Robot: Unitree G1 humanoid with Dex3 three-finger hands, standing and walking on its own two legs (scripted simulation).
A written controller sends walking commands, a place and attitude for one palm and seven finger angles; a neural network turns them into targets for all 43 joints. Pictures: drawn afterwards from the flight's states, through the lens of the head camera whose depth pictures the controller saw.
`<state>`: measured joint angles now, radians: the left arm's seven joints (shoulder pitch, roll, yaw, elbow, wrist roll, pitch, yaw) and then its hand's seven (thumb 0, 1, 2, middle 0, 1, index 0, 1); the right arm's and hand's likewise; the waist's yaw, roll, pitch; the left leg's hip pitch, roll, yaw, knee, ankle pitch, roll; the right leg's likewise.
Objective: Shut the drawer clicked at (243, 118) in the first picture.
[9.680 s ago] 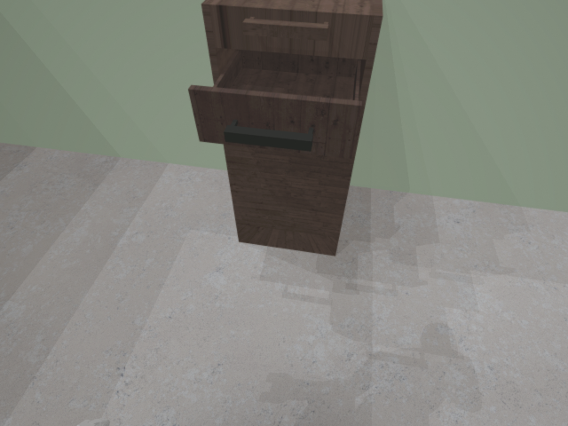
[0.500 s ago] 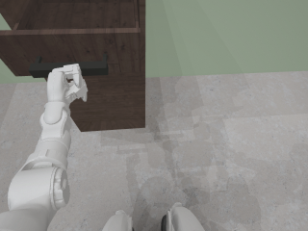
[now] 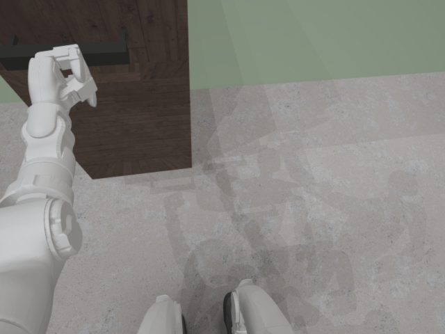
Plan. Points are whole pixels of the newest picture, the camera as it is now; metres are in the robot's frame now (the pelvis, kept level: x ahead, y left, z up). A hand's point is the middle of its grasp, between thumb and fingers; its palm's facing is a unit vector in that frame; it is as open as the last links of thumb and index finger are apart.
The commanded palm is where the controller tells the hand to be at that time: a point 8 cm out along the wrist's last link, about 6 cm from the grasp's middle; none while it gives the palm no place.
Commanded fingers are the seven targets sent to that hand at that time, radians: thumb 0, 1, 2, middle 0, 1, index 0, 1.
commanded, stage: push the drawer shut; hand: left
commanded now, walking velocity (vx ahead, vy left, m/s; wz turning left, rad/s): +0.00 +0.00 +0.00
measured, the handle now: (68, 46) +0.61 +0.21 +0.09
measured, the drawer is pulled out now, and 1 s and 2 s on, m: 0.08 0.00 0.00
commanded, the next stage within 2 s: pull the fist back off the drawer in 0.98 s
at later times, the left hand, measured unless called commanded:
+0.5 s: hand (93, 56) +0.59 +0.17 +0.08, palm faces +0.08 -1.00 -0.02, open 3.1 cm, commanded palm +0.58 +0.21 +0.08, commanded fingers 0.00 0.90 0.90 -1.40 -1.60 -1.40 -1.60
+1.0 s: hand (88, 43) +0.62 +0.18 +0.09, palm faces +0.07 -1.00 -0.03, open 3.1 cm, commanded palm +0.65 +0.20 +0.08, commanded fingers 0.00 0.90 0.90 -1.40 -1.60 -1.40 -1.60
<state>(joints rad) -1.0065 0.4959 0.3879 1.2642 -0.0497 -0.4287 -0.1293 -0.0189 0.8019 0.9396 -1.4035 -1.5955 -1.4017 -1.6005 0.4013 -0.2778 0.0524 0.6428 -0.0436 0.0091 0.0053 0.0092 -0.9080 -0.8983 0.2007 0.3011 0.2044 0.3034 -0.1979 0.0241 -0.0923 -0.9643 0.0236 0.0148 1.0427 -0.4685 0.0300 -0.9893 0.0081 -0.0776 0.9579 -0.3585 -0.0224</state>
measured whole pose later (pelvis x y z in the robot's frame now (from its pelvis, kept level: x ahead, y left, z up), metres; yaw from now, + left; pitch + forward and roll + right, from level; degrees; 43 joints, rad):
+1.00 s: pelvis +0.00 +0.00 -0.01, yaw -1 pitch +29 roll -5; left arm -1.36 0.76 0.40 1.46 0.07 -0.31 -0.13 0.02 0.72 0.99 -1.40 -1.60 -1.40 -1.60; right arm 0.47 -0.28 0.10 0.63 -0.08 0.05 0.02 0.00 -0.91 -0.90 0.20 0.30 0.20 0.30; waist -0.33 0.05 -0.07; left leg -1.14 0.04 -0.03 1.11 -0.49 0.03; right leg -1.13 0.03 -0.12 0.97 -0.35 -0.02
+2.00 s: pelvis +0.05 +0.01 +0.02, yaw -2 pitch +25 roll -3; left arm -0.91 0.49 0.44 1.08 -0.05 -0.38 -0.13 0.02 0.90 0.90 -1.40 -1.60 -1.40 -1.60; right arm 0.44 -0.27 0.03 0.58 -0.05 0.10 0.05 0.01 -0.91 -0.90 0.20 0.30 0.20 0.30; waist -0.20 0.04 -0.11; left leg -0.88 0.05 0.03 0.96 -0.51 0.03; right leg -0.91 0.04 -0.05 0.86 -0.38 -0.01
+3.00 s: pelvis +0.03 +0.00 +0.08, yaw +1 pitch -5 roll -1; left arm 0.38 0.31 0.25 -0.31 -0.06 -0.10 0.09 0.01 0.89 0.90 -1.41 -1.59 -1.41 -1.60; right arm 0.20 -0.23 0.05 0.63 -0.01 -0.07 -0.06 0.02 -0.91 -0.90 0.20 0.30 0.20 0.30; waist 0.05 0.07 0.03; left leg -0.05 0.00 0.02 0.39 -0.26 0.02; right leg -0.09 0.01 -0.05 0.36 -0.18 -0.02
